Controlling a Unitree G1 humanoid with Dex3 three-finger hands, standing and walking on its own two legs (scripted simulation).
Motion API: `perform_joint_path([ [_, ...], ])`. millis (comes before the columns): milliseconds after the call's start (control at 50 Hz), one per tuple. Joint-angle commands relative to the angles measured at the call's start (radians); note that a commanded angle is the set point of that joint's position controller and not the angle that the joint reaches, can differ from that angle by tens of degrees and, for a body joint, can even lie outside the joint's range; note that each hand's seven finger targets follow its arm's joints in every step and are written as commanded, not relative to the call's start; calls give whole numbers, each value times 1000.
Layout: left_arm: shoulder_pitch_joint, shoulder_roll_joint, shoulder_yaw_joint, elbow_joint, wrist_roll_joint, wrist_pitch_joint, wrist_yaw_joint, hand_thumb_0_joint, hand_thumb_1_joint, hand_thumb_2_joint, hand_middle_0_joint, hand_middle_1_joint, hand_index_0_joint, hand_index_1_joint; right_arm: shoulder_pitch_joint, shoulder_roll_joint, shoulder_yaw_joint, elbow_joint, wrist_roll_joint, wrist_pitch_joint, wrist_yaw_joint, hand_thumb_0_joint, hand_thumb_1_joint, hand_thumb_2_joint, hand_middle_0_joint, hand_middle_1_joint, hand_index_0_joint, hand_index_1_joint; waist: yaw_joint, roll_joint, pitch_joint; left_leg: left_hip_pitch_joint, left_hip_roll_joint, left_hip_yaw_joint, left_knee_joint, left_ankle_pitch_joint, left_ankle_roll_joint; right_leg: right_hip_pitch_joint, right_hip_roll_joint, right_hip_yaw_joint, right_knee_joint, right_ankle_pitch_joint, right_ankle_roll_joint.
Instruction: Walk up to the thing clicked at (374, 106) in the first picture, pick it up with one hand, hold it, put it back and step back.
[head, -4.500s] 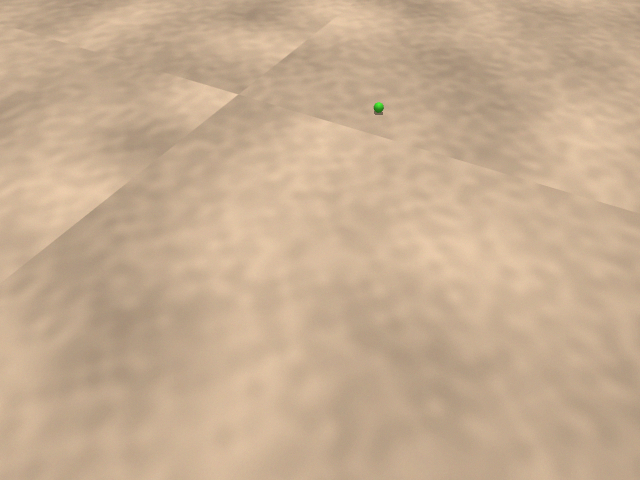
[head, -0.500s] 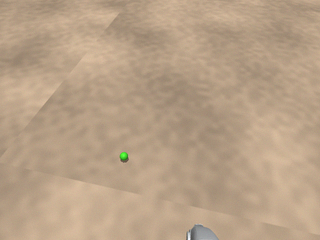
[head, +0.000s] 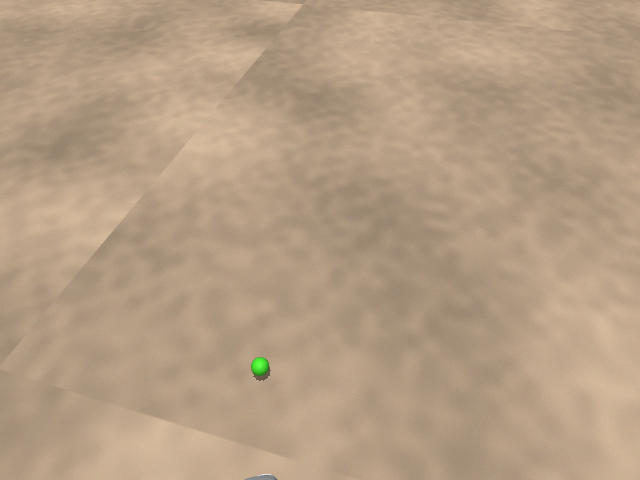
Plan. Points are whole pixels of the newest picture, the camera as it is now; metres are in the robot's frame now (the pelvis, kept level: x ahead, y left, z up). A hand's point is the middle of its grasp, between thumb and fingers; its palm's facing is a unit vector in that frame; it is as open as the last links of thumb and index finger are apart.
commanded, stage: walk up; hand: left
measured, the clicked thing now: (260, 366) +0.57 +0.23 -0.73
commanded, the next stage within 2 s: stand in 2.00 s
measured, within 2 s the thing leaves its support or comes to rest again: neither
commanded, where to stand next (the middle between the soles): +0.22 +0.01 m, yaw -1 degrees
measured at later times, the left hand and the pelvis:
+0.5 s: hand (163, 425) +0.22 +0.26 -0.14, palm faces -0.08 -0.91 -0.41, open 7.3 cm; pelvis +0.12 -0.01 -0.01, yaw -1 degrees
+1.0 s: hand (159, 416) +0.24 +0.27 -0.15, palm faces -0.04 -0.94 -0.34, open 7.3 cm; pelvis +0.18 +0.01 +0.01, yaw -1 degrees
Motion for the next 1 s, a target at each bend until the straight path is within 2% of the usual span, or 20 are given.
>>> perform_joint_path([
  [0,-41,127,35,-102,-2,-18,12,0,900,900,-200,-300,-200,-300,227,-286,-97,-9,-12,-38,-42,0,-900,-900,200,300,200,300,-140,251,-34,439,136,-310,-244,-396,97,-485,-15,19,326,-146,-72],
  [20,-40,145,40,-92,-19,-13,22,0,900,900,-200,-300,-200,-300,220,-348,-103,-41,1,-45,-46,0,-900,-900,200,300,200,300,-134,271,6,383,336,-714,-442,-538,207,-593,87,43,510,-179,-44],
  [40,-54,224,54,-77,-8,-13,35,0,900,900,-200,-300,-200,-300,169,-351,-107,-55,19,-42,-46,0,-900,-900,200,300,200,300,-109,158,37,325,378,-733,-421,-481,279,-575,21,135,560,-170,-47],
  [120,21,216,59,-6,-17,-11,20,0,900,900,-200,-300,-200,-300,63,-255,-65,-78,18,-51,-62,0,-900,-900,200,300,200,300,-34,138,20,209,220,-294,-335,-52,205,-391,-52,129,416,-11,-25],
  [180,-15,178,55,-22,-11,0,2,0,900,900,-200,-300,-200,-300,62,-254,-61,-89,11,-47,-65,0,-900,-900,200,300,200,300,-48,171,12,206,202,-204,-318,55,228,-333,-43,72,273,-3,-3],
  [280,-33,120,47,-3,-15,-2,29,0,900,900,-200,-300,-200,-300,20,-213,-29,-87,24,-21,-80,0,-900,-900,200,300,200,300,-21,126,-55,150,157,-71,-96,561,180,-104,33,-1,52,175,-12],
  [320,-5,142,53,24,-11,-12,43,0,900,900,-200,-300,-200,-300,-3,-181,-13,-86,38,-5,-84,0,-900,-900,200,300,200,300,10,49,-104,114,82,-14,58,417,112,37,63,-4,-96,320,-33],
  [340,3,189,65,26,-7,-18,50,0,900,900,-200,-300,-200,-300,26,-138,4,-84,45,-2,-87,0,-900,-900,200,300,200,300,18,-50,-136,39,46,-1,149,249,72,142,-2,77,-112,424,-55],
  [360,71,272,95,8,-3,-22,47,0,900,900,-200,-300,-200,-300,79,-104,15,-110,44,-5,-81,0,-900,-900,200,300,200,300,29,-235,-221,-100,-28,31,356,-125,48,277,-215,402,-176,262,-138],
  [380,52,323,97,3,-13,-18,45,0,900,900,-200,-300,-200,-300,50,-169,-9,-89,33,14,-89,0,-900,-900,200,300,200,300,41,-213,-179,-163,-79,-4,471,-407,38,193,-361,629,-276,100,-285],
  [400,9,320,97,-10,-14,-13,46,0,900,900,-200,-300,-200,-300,27,-208,-26,-70,19,22,-98,0,-900,-900,200,300,200,300,31,-163,-101,-204,-30,-65,513,-419,33,120,-378,652,-281,-17,-315],
  [500,-106,245,65,-28,6,3,48,0,900,900,-200,-300,-200,-300,90,-173,-23,24,16,25,-78,0,-900,-900,200,300,200,300,-18,-215,-26,-52,-19,-23,295,-217,12,-124,-173,321,-280,-86,-203],
  [600,-188,183,37,-22,-11,29,43,0,900,900,-200,-300,-200,-300,74,-150,-20,75,6,7,-87,0,-900,-900,200,300,200,300,-57,-154,-81,236,-61,5,-48,-25,15,-283,-144,217,-102,-18,-134],
  [620,-179,140,20,-12,-19,36,42,0,900,900,-200,-300,-200,-300,52,-181,-25,72,-1,2,-92,0,-900,-900,200,300,200,300,-58,-45,-67,258,4,-103,-147,-62,30,-337,-103,182,-48,-74,-88],
  [640,-166,87,5,-11,-29,41,40,0,900,900,-200,-300,-200,-300,-20,-228,-28,43,-6,-7,-94,0,-900,-900,200,300,200,300,-27,93,-60,194,172,-387,-295,-218,83,-343,-11,125,55,-112,-30],
  [660,-160,144,20,25,-30,48,49,0,900,900,-200,-300,-200,-300,-96,-283,-29,26,6,-6,-92,0,-900,-900,200,300,200,300,-22,133,-13,26,265,-474,-361,-365,167,-233,22,82,146,-155,-16],
  [680,-144,169,29,52,-25,47,47,0,900,900,-200,-300,-200,-300,-153,-258,-22,24,7,-2,-89,0,-900,-900,200,300,200,300,6,73,23,-42,226,-396,-329,-354,170,-143,2,97,139,-112,-15],
  [740,-137,160,24,110,-23,26,45,0,900,900,-200,-300,-200,-300,-183,-186,10,53,19,3,-85,0,-900,-900,200,300,200,300,14,80,-19,-10,82,-174,-203,-135,54,-12,-9,121,-93,118,-30],
  [820,-226,163,5,124,-25,22,43,0,900,900,-200,-300,-200,-300,-158,-176,20,101,21,6,-85,0,-900,-900,200,300,200,300,-25,57,-49,101,61,-162,-238,-134,39,-48,-37,157,-129,151,-34],
  [980,-256,157,-6,197,-32,19,50,0,900,900,-200,-300,-200,-300,-207,-163,22,153,36,8,-92,0,-900,-900,200,300,200,300,-27,-15,-140,262,57,-96,-201,251,31,55,-74,142,-188,431,-23],
])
